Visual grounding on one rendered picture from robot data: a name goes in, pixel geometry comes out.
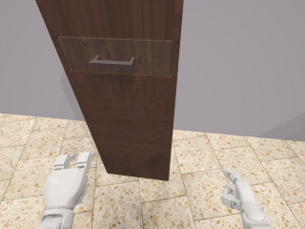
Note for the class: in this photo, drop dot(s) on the left robot hand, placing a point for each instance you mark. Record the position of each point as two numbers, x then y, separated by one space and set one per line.
66 187

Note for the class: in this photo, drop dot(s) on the cabinet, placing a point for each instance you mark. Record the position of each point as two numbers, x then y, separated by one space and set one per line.
130 115

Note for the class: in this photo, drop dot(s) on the right robot hand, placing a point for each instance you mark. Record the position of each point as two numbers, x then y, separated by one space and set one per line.
234 197

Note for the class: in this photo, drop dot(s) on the robot right forearm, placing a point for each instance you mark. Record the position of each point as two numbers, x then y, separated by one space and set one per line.
254 217

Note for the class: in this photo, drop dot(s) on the handle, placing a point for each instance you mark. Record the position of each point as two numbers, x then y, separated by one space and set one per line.
111 65

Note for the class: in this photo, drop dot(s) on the robot left forearm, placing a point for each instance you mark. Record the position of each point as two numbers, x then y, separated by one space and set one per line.
57 218

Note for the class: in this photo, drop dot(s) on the drawer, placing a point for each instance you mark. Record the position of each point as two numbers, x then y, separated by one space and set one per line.
151 56

